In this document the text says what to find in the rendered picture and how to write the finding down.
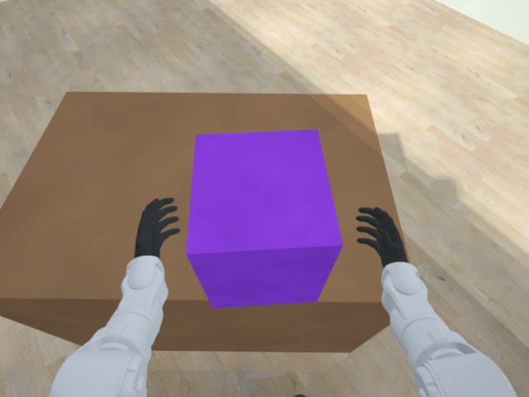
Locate right robot upper arm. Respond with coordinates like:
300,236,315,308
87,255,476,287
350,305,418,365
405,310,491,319
415,352,512,397

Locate left robot upper arm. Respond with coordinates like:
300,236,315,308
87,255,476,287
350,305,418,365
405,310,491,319
52,350,147,397

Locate robot left hand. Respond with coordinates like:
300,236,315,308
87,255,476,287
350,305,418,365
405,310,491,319
134,198,180,259

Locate pedestal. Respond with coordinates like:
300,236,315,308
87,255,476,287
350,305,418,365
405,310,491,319
0,92,411,353

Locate robot right hand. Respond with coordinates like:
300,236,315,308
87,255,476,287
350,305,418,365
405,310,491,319
356,207,408,268

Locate left robot forearm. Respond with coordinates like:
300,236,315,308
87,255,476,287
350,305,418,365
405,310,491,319
49,256,169,397

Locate carton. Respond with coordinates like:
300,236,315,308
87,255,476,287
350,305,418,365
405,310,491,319
186,130,343,309

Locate right robot forearm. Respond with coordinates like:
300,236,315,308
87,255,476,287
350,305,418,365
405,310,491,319
381,262,517,397

